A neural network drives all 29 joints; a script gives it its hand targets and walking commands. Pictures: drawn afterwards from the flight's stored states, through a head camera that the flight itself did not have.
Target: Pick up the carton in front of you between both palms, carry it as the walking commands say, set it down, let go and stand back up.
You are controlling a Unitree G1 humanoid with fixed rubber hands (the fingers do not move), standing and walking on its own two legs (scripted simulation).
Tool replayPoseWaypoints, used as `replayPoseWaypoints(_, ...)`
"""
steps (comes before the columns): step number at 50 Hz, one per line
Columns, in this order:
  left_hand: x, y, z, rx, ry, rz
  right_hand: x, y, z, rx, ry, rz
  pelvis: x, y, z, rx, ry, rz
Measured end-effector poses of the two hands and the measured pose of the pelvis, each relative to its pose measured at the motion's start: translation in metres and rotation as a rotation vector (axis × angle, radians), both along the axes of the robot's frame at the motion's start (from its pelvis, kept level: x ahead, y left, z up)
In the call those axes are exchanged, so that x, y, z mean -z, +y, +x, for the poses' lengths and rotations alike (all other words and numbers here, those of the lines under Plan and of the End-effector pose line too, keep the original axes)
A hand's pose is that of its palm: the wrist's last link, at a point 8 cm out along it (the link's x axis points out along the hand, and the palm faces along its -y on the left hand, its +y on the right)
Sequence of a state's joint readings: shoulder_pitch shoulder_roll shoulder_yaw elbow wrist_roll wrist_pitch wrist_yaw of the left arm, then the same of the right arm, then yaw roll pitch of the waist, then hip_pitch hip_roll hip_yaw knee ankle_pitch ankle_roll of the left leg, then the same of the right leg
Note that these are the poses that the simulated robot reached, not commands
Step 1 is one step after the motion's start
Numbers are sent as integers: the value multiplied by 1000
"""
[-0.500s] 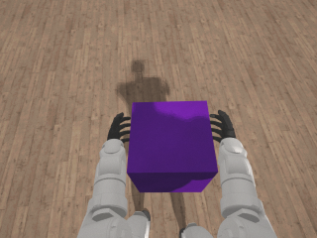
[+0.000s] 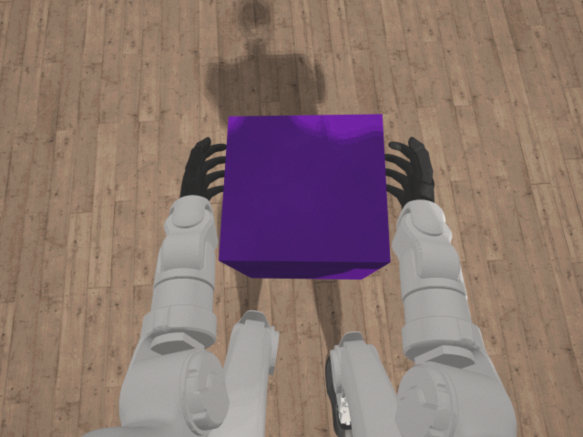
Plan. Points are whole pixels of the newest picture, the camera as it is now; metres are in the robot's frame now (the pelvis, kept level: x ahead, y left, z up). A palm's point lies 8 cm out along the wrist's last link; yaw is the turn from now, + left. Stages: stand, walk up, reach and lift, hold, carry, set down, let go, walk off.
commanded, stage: set down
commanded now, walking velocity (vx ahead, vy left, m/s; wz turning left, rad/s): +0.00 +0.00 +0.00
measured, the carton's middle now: (305, 210) +0.43 +0.03 -0.17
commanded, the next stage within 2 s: none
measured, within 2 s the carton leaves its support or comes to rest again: rests again in 1.30 s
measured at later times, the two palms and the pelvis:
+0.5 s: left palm (215, 204) +0.45 +0.19 -0.24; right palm (377, 202) +0.47 -0.10 -0.22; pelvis -0.03 +0.01 -0.13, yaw -3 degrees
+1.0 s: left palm (223, 214) +0.46 +0.20 -0.37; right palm (359, 214) +0.49 -0.10 -0.36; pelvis -0.04 +0.00 -0.21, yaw -5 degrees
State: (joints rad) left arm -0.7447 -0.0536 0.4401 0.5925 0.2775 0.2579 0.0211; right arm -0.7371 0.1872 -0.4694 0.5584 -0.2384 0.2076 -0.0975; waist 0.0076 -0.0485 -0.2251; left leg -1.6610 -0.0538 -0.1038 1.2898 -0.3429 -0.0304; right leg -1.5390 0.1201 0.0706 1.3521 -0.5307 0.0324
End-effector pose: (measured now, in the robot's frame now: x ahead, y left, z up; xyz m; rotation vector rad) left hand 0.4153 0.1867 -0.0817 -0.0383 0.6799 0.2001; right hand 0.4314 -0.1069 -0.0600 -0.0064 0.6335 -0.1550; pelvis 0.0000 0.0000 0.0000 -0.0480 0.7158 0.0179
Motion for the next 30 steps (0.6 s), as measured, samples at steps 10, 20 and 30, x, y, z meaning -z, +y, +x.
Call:
replayPoseWaypoints(10, 65, 0, 15, 7, -3, 13, 60, 1, 19, -18, -8, -25, 55, 7, -14, 12, 65, -9)
replayPoseWaypoints(20, 129, 5, 29, 2, 15, 6, 126, 6, 33, -25, 8, -31, 105, 9, -28, 29, 89, -20)
replayPoseWaypoints(30, 190, 9, 37, 3, 41, 37, 190, 9, 44, -38, 30, -19, 147, 6, -36, 40, 115, -24)
